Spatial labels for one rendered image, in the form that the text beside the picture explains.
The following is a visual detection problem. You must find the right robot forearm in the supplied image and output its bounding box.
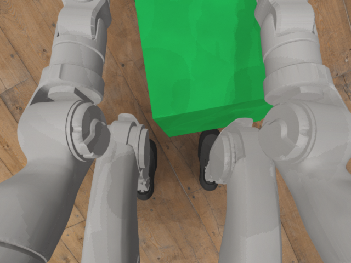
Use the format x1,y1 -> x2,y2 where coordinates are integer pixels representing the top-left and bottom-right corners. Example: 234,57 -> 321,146
254,0 -> 349,111

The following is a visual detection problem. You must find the right robot shin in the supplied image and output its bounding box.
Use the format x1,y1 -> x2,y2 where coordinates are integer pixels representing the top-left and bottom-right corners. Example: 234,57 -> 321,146
205,118 -> 253,185

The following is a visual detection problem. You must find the left robot forearm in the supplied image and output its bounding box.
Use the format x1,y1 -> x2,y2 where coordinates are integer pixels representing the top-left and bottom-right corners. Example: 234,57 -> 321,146
17,0 -> 112,133

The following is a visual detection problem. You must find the right robot thigh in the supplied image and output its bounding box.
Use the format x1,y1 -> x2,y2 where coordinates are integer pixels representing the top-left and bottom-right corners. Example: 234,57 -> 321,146
214,127 -> 282,263

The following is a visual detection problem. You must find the carton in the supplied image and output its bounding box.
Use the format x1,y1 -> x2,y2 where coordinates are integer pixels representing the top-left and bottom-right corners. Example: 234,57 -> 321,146
135,0 -> 273,137

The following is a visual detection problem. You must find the right robot upper arm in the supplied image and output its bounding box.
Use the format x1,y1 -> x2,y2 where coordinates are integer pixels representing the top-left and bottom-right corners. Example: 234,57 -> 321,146
258,99 -> 351,263

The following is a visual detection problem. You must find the left robot upper arm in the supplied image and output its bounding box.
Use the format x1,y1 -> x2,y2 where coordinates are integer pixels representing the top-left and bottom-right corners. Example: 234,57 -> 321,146
0,100 -> 111,263

